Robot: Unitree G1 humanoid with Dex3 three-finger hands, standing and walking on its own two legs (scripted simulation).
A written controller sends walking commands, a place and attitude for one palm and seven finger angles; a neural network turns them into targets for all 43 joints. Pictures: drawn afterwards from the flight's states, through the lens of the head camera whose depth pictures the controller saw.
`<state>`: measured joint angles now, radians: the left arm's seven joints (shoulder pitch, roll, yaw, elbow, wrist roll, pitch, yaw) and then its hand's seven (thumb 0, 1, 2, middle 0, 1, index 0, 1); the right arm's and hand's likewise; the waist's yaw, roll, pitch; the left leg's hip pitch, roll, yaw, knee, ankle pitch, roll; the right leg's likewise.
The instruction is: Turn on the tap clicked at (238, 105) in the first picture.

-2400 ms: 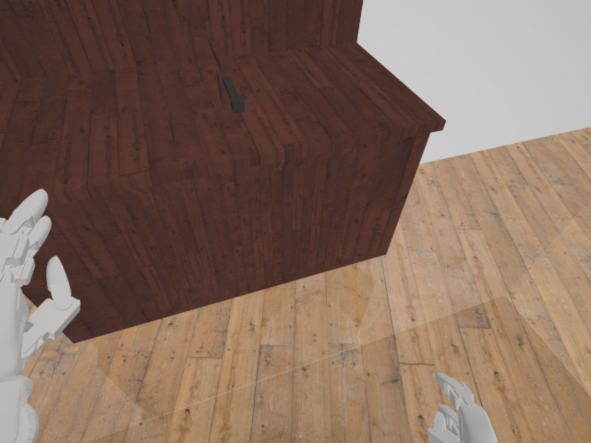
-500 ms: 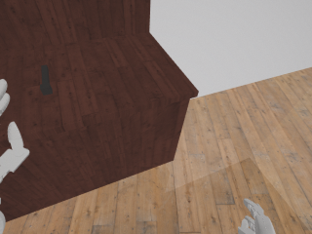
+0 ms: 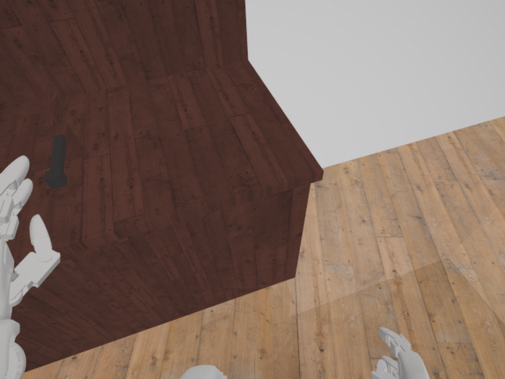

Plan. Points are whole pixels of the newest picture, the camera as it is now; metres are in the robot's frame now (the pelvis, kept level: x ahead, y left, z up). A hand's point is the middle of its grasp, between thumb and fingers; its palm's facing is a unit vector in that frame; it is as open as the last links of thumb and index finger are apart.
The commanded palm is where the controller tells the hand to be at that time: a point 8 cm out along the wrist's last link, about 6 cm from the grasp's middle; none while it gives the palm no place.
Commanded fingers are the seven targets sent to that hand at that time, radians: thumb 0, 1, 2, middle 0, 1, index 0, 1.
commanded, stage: come to a stop and stand still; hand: left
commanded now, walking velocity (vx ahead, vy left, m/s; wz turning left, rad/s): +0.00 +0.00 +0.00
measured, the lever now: (56, 178) +0.45 +0.43 +0.03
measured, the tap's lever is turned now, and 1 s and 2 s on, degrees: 0 0 0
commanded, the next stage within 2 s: none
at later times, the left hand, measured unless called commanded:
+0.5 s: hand (40, 231) +0.24 +0.25 +0.19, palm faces +0.42 -0.77 -0.48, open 7.5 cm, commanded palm +0.16 +0.27 +0.18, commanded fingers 0.00 0.90 0.90 -0.20 -0.30 -0.20 -0.30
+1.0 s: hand (24, 260) +0.20 +0.25 +0.19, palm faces +0.37 -0.86 -0.35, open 7.5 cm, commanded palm +0.14 +0.28 +0.18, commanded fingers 0.00 0.90 0.90 -0.20 -0.30 -0.20 -0.30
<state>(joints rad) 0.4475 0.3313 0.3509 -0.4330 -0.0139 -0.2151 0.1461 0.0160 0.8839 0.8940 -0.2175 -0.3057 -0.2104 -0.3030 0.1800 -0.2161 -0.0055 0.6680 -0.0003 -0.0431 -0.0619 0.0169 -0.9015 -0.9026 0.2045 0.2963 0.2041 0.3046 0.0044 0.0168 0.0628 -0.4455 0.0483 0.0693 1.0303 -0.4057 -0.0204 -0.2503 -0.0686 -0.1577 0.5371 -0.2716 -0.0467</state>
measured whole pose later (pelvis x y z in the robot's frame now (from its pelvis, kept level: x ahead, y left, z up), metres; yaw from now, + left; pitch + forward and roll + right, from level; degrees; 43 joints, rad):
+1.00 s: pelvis -0.04 +0.01 +0.00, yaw -3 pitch -4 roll -1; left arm 0.32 0.40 0.38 -0.44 -0.02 -0.22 0.10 0.02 0.89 0.89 -0.21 -0.31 -0.21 -0.30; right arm 0.24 -0.20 0.00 0.57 -0.01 -0.16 -0.03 0.02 -0.90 -0.90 0.20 0.30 0.20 0.30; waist 0.01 -0.04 0.07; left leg -0.30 0.00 0.00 0.47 -0.17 0.02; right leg -0.23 0.03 -0.02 0.46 -0.24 -0.02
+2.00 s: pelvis +0.00 +0.01 +0.01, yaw -4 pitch +1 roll -1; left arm 0.43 0.35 0.32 -0.39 -0.07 -0.16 0.11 0.02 0.89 0.89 -0.21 -0.31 -0.21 -0.30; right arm 0.20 -0.22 0.02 0.58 0.00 -0.06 -0.05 0.02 -0.90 -0.90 0.20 0.30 0.20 0.30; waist 0.02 0.02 -0.01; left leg -0.24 -0.04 -0.02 0.39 -0.16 0.04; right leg -0.09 0.09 -0.01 0.30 -0.22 -0.07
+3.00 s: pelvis +0.03 +0.06 -0.01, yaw -3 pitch -1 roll +0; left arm 0.42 0.37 0.35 -0.46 -0.06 -0.18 0.13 0.02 0.89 0.89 -0.21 -0.31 -0.21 -0.30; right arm 0.23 -0.22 0.00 0.61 0.00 -0.07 -0.03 0.02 -0.90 -0.90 0.20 0.30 0.20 0.30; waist 0.02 -0.04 0.02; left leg -0.26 -0.13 0.01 0.55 -0.28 0.12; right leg -0.26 0.02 0.00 0.82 -0.46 -0.02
